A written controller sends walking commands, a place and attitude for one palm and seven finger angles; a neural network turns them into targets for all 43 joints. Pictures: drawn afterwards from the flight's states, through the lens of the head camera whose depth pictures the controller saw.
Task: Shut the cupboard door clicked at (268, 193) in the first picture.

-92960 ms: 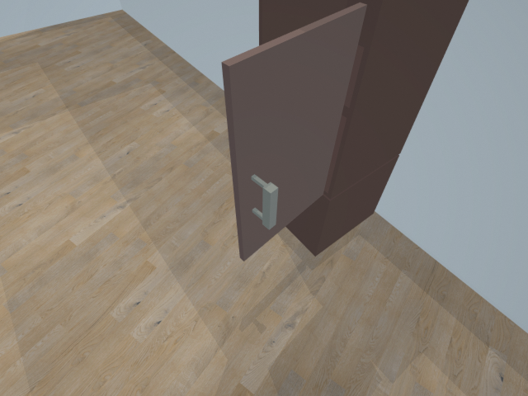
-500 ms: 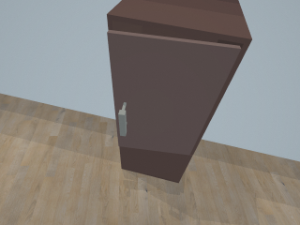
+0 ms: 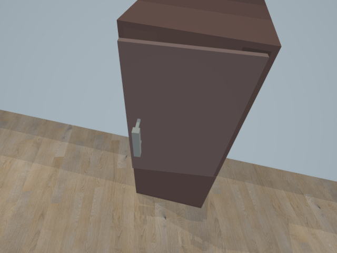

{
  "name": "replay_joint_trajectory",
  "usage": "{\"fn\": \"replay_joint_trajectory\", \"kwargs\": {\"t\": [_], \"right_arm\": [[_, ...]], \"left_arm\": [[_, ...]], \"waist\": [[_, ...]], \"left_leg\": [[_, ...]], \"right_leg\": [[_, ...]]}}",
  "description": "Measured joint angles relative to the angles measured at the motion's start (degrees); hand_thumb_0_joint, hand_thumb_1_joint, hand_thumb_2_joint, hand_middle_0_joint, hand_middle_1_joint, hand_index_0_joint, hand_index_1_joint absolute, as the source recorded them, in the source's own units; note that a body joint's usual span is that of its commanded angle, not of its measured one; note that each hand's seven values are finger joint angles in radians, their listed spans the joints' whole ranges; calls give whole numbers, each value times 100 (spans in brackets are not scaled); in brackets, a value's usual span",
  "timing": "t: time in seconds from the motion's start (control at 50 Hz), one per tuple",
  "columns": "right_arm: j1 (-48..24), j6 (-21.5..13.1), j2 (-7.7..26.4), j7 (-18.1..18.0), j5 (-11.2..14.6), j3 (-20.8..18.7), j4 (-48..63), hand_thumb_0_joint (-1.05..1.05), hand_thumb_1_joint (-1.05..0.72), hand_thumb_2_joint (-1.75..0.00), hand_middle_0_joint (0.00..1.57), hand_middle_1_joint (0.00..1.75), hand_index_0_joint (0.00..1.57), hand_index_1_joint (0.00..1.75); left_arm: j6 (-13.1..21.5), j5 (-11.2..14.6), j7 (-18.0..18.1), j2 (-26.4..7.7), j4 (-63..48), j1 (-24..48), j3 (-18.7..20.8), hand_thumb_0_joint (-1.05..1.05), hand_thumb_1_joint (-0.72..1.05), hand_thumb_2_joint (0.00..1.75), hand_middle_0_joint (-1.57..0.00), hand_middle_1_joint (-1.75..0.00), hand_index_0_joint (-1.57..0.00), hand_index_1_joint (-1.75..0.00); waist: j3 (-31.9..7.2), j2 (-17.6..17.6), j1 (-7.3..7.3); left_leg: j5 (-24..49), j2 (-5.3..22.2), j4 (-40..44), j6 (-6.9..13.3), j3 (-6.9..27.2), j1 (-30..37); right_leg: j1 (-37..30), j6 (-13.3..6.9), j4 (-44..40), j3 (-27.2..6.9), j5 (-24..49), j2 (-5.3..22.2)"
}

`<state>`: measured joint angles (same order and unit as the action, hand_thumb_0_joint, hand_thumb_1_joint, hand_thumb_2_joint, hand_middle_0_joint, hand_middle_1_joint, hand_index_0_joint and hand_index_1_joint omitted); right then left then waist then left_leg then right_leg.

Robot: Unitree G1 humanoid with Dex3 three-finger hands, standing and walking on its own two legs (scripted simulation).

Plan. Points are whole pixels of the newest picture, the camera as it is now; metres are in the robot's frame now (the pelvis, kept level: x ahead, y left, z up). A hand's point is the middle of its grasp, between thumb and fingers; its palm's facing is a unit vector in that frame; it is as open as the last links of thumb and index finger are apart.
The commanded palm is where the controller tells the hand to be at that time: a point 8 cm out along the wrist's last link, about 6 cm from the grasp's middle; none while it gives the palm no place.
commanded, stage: shuffle to correct the standing spot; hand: left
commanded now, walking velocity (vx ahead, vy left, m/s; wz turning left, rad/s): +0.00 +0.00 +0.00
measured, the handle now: (138, 138) +0.49 +0.13 -0.09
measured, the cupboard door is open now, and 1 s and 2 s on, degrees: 7 7 7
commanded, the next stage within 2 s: come to a stop and stand still in 0.26 s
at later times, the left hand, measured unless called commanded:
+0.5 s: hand out of the picture -0.01 +0.12 -0.18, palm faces +0.00 -0.99 -0.16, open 7.4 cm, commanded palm none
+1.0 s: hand out of the picture +0.02 +0.13 -0.20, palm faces +0.07 -0.98 -0.17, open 7.4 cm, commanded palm none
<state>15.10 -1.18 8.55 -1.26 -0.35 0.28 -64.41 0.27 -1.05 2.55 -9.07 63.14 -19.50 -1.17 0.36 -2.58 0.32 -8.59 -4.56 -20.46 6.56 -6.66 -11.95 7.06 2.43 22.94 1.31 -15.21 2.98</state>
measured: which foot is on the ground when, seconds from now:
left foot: down 0.00-1.00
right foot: down 0.00-0.24, up 0.26-0.50, down 0.52-0.94, up 0.96-1.00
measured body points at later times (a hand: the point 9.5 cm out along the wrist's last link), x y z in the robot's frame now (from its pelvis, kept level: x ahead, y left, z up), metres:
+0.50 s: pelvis +0.01 -0.04 +0.00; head +0.02 -0.04 +0.45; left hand -0.01 +0.17 -0.17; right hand -0.02 -0.26 -0.16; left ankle +0.03 +0.04 -0.74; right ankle +0.00 -0.17 -0.74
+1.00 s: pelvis +0.03 -0.04 -0.01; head +0.06 -0.01 +0.44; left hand +0.01 +0.18 -0.18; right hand +0.08 -0.27 -0.15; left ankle +0.04 +0.04 -0.74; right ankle +0.00 -0.17 -0.73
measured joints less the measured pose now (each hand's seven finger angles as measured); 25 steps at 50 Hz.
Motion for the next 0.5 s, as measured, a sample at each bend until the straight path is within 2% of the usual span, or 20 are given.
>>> {"fn": "replay_joint_trajectory", "kwargs": {"t": [0.18,0.24,0.32,0.4,0.44,0.5], "right_arm": [[69,12,-65,-32,-12,-9,-61,1,-91,-90,20,30,20,30],[104,32,-122,-52,-25,-34,-72,1,-91,-90,20,30,20,30],[135,58,-178,-88,-49,-99,-35,1,-91,-90,20,30,20,30],[212,49,-170,-102,-94,-156,18,1,-91,-90,21,30,21,30],[251,54,-145,-96,-107,-170,-5,1,-91,-90,21,30,21,30],[318,64,-132,-81,-83,-158,-81,1,-90,-90,21,30,20,30]], "left_arm": [[-8,13,4,51,42,-52,13,0,91,90,-20,-30,-20,-30],[-64,-1,-20,60,63,-107,40,0,91,90,-20,-30,-20,-30],[-193,-53,-88,82,53,-156,112,0,91,90,-20,-30,-20,-30],[-265,-83,-155,107,-7,-129,206,0,91,90,-20,-30,-20,-30],[-236,-71,-152,130,-39,-87,231,0,91,90,-20,-30,-20,-30],[-88,-41,-109,159,-80,-57,211,0,91,90,-20,-30,-20,-30]], "waist": [[0,-8,-17],[-27,-50,-33],[-35,-53,-47],[-3,45,-122],[19,91,-132],[34,78,-90]], "left_leg": [[-7,1,34,-16,-17,30],[-38,1,12,-29,-53,12],[-95,73,-65,-45,-146,-65],[-138,227,-144,-119,-130,-120],[-163,294,-180,-188,-102,-111],[-314,338,-428,-320,-86,-141]], "right_leg": [[0,-13,11,-21,-20,-1],[95,-108,171,-51,-120,3],[522,-271,969,-14,-650,-23],[996,-340,1826,50,-929,-87],[1025,-334,1722,96,-847,-62],[704,-281,765,119,-223,18]]}}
